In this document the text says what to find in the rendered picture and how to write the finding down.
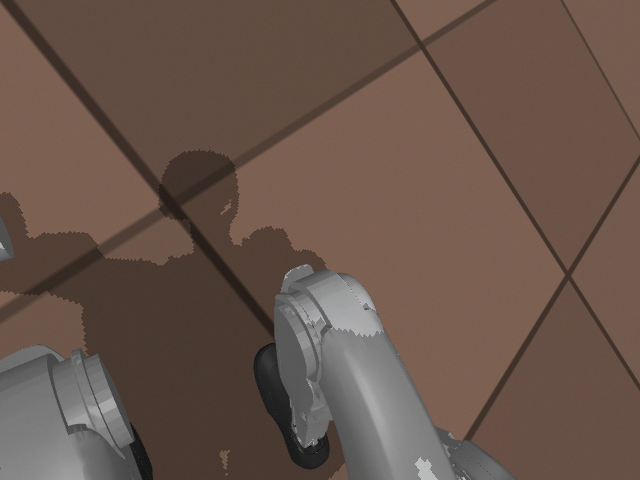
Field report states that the right robot foot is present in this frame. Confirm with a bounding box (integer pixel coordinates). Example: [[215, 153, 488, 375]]
[[254, 343, 329, 469]]

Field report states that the right robot hand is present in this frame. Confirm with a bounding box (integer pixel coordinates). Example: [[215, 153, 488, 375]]
[[435, 426, 517, 480]]

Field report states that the bottle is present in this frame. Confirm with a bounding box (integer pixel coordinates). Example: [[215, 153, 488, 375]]
[[0, 216, 14, 262]]

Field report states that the left robot foot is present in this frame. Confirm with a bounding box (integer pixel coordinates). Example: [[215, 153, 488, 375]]
[[129, 423, 153, 480]]

